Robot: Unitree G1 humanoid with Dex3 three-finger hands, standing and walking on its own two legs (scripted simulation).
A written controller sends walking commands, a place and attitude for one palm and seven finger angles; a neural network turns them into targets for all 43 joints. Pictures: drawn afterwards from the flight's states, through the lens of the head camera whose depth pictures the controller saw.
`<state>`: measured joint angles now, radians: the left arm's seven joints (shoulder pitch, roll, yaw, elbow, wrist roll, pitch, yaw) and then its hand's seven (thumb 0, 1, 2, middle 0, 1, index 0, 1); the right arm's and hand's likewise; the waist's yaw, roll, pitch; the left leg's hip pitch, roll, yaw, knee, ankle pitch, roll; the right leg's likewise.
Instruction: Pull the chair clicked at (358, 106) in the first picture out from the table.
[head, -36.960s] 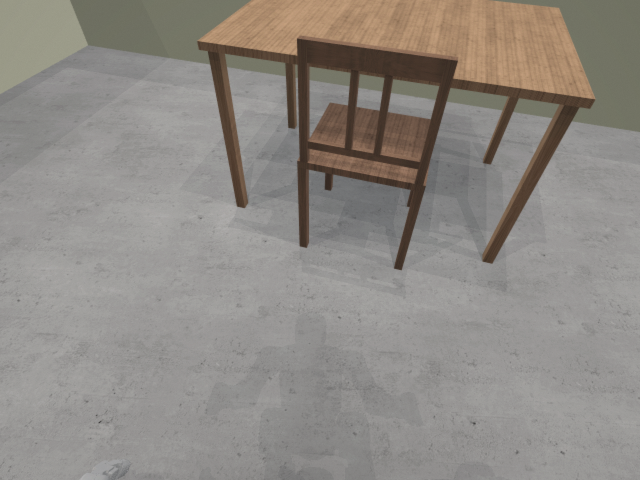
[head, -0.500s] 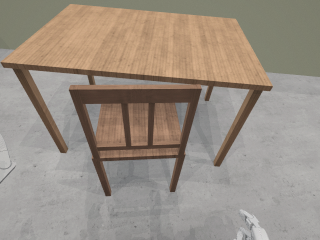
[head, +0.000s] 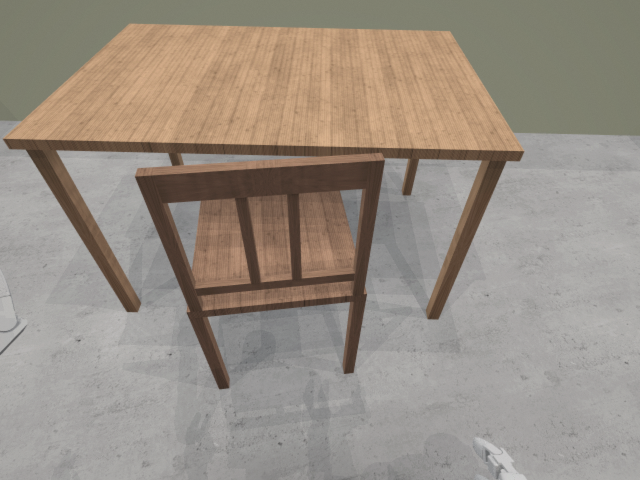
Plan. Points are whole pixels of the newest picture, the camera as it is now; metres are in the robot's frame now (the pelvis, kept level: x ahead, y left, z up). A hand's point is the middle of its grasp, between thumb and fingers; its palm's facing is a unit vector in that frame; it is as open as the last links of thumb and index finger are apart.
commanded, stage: stop stepping back and stand still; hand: left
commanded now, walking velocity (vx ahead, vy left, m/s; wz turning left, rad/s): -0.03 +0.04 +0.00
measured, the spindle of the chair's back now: (249, 241) +0.58 +0.18 -0.10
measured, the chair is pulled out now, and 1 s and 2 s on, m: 0.10 0.10 0.10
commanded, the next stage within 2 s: let the arm hang, fingers relaxed in 0.02 s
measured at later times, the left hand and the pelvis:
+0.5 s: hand out of the picture +0.10 +0.18 -0.16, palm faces +0.11 -0.98 -0.17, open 6.8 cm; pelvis +0.03 +0.01 +0.01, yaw +4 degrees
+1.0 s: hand out of the picture +0.07 +0.19 -0.15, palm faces +0.06 -0.98 -0.21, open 7.2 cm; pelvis +0.05 +0.02 +0.02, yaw +2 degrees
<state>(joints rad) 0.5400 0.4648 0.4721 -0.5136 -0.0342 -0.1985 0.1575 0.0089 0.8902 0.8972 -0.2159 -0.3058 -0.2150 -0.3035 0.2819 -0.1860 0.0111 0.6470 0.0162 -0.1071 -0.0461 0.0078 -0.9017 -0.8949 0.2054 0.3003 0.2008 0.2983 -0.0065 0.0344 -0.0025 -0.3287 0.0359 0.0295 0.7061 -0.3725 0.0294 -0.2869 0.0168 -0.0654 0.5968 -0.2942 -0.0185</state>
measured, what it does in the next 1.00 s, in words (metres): shifts its weight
